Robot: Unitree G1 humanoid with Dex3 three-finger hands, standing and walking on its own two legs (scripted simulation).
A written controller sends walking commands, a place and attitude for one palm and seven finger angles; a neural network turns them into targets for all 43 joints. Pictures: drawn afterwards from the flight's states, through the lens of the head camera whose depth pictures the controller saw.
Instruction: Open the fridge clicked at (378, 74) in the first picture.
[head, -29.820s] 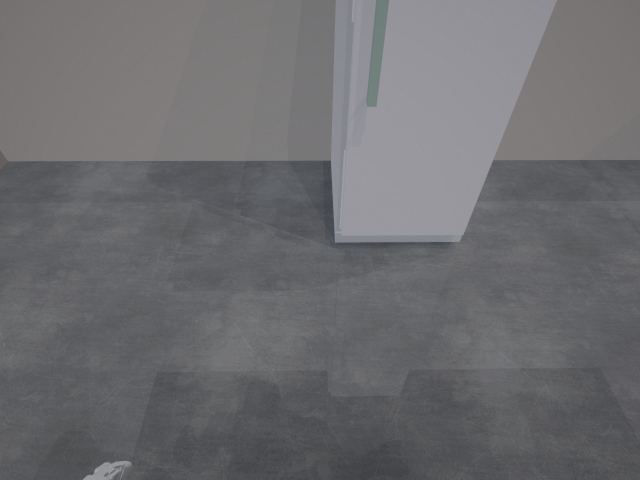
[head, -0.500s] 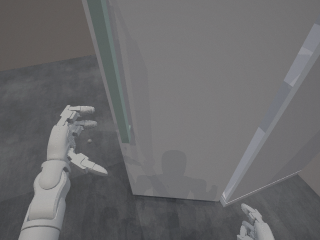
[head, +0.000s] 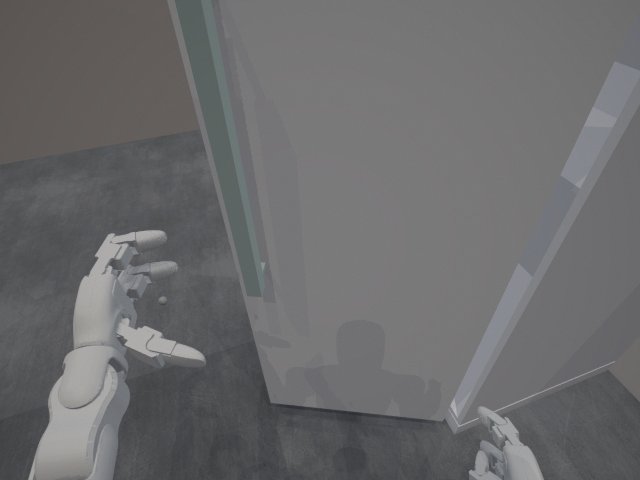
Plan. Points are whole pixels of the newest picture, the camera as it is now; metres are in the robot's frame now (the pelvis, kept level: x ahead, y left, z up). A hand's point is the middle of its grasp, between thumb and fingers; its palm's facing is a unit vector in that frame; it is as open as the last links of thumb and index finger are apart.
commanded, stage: draw the hand back to the body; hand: left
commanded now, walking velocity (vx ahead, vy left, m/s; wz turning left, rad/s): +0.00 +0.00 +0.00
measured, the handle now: (237, 172) +0.47 +0.18 +0.17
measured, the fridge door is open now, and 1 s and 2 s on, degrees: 64 64 64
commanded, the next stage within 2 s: step back with the hand held close in 1.36 s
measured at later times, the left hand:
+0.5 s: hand (105, 334) +0.21 +0.25 +0.14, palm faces +0.38 -0.88 -0.30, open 13.5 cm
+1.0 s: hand (36, 326) +0.20 +0.30 +0.17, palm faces +0.47 -0.80 -0.37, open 8.6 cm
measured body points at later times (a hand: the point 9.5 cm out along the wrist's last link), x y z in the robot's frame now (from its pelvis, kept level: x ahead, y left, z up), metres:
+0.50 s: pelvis +0.00 +0.00 +0.01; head -0.03 -0.01 +0.46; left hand +0.19 +0.30 +0.16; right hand +0.20 -0.21 -0.07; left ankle +0.01 +0.12 -0.73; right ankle +0.02 -0.10 -0.73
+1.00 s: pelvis +0.01 +0.03 +0.01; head -0.03 +0.01 +0.46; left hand +0.17 +0.34 +0.19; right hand +0.19 -0.19 -0.06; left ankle +0.01 +0.12 -0.73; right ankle +0.02 -0.10 -0.73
